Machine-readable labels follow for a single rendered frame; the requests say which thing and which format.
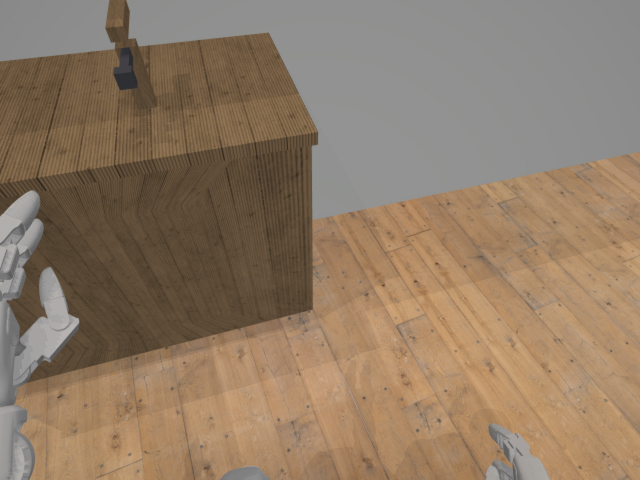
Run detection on left robot forearm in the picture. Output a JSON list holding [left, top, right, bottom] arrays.
[[0, 405, 35, 480]]

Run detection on tap lever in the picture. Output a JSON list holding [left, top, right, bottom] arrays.
[[113, 47, 137, 90]]

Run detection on left robot hand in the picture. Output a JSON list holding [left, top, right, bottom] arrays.
[[0, 190, 79, 407]]

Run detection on right robot hand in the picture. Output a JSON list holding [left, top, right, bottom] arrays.
[[485, 423, 550, 480]]

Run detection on counter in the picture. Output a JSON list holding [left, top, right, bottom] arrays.
[[0, 0, 318, 383]]

